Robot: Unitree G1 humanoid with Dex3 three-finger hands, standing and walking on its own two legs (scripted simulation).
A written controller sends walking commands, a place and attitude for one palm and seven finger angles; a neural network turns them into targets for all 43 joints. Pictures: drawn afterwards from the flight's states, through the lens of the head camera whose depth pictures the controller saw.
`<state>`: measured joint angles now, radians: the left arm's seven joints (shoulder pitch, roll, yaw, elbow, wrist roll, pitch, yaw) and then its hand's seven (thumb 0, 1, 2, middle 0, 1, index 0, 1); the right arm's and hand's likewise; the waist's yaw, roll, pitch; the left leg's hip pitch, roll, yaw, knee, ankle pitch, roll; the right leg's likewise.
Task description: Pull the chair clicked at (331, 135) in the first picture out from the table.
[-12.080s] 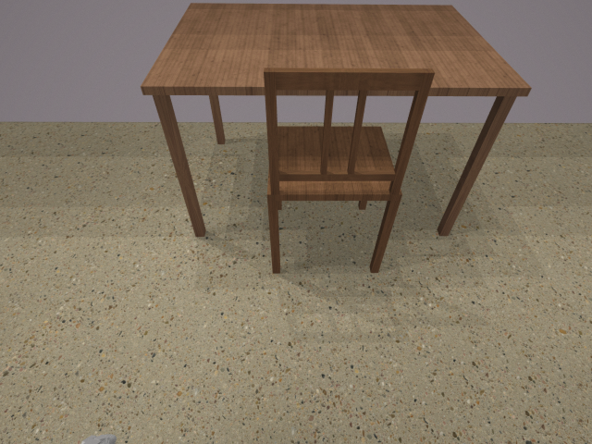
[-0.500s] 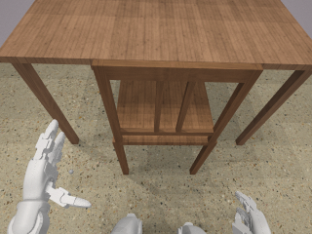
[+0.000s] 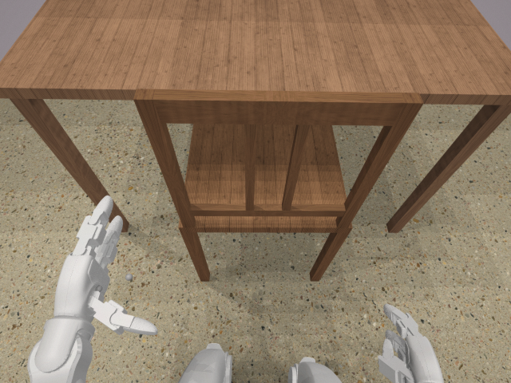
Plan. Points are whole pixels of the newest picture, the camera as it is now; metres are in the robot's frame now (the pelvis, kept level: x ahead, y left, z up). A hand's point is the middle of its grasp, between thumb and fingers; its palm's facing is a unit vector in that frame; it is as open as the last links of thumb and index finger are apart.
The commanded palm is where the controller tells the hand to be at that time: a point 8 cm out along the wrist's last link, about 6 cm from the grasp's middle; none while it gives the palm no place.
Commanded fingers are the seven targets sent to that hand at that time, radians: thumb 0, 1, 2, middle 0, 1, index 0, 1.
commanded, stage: aim the fingers beside a spindle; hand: left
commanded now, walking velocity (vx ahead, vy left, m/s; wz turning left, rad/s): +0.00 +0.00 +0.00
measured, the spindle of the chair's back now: (250, 171) +0.49 +0.04 -0.02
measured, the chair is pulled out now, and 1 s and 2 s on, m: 0.00 0.00 0.00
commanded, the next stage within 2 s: none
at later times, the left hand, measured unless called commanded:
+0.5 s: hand (143, 251) +0.30 +0.19 +0.02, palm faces +0.06 -1.00 -0.06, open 16.9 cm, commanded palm +0.28 +0.24 +0.01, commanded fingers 0.00 -0.50 0.30 -0.06 -0.08 -0.06 -0.08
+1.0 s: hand (163, 246) +0.32 +0.17 -0.01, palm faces +0.01 -1.00 -0.01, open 16.9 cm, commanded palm +0.30 +0.23 +0.00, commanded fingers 0.00 -0.50 0.30 -0.06 -0.08 -0.06 -0.08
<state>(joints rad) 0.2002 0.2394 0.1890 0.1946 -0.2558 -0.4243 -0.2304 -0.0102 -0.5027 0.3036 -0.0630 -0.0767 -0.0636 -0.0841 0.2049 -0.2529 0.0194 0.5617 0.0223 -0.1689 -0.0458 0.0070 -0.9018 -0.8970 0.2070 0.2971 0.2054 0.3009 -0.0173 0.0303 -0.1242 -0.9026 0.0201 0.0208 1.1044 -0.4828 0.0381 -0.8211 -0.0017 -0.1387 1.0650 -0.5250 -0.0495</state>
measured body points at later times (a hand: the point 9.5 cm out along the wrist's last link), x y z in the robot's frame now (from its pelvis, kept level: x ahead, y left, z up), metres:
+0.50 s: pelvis +0.00 -0.01 -0.01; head +0.09 -0.01 +0.43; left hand +0.29 +0.24 +0.03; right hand +0.15 -0.26 -0.11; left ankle +0.03 +0.09 -0.66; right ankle +0.00 -0.09 -0.66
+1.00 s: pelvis -0.01 +0.01 -0.03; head +0.10 +0.02 +0.41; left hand +0.32 +0.22 -0.01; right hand +0.14 -0.24 -0.13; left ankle +0.03 +0.09 -0.66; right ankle +0.00 -0.09 -0.66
